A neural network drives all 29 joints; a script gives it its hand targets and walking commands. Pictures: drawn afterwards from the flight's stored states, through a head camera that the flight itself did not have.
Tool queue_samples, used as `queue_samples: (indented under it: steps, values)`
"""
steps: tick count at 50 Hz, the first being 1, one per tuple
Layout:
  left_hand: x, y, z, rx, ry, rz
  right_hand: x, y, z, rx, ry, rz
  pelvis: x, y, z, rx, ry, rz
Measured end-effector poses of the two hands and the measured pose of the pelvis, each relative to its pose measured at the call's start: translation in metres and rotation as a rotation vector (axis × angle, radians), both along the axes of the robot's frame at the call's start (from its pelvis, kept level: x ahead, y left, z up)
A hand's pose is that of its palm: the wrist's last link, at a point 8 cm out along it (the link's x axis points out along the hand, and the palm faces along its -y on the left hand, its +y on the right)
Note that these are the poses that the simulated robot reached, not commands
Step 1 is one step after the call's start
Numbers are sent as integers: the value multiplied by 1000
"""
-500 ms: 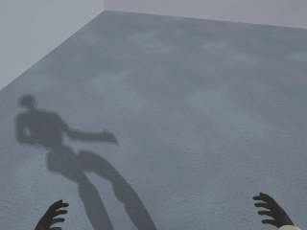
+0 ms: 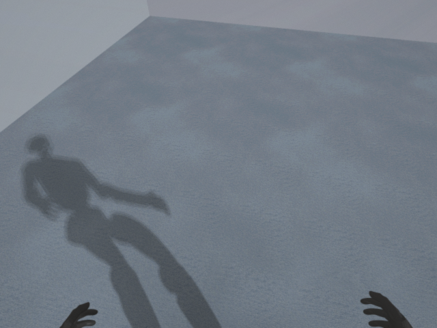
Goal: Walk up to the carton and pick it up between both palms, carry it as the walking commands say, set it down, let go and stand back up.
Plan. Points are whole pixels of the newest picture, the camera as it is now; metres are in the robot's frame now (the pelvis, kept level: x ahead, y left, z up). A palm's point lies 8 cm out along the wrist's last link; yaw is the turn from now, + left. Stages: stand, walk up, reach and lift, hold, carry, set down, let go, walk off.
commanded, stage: stand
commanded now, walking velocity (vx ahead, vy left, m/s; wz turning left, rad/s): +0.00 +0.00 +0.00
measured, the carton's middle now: out of the picture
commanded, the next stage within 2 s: walk up in 1.70 s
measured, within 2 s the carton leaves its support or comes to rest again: neither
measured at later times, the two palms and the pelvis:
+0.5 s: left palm out of the picture +0.11 +0.31 -0.08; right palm out of the picture +0.11 -0.31 -0.08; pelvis +0.00 +0.00 +0.02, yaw +0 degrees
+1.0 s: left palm out of the picture +0.10 +0.31 -0.08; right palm out of the picture +0.10 -0.31 -0.08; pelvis +0.00 +0.00 +0.02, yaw +0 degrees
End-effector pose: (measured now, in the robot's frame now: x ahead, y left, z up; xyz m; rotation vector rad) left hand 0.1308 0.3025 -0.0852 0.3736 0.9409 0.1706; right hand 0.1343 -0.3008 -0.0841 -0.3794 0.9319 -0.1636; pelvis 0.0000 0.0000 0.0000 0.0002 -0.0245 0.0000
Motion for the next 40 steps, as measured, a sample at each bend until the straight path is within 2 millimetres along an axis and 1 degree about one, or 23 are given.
queue_samples:
  steps: [14,28,40]
  values:
    - [-11,2,3,-1,63,20,-13,-4,3,3,65,-29,-2,-1,11,1,-13,-1]
    - [-25,5,2,4,122,45,-31,-9,0,0,131,-62,-3,-1,16,0,-17,-1]
    - [-30,8,1,8,147,58,-36,-11,-1,-3,156,-74,-3,-1,18,0,-16,-1]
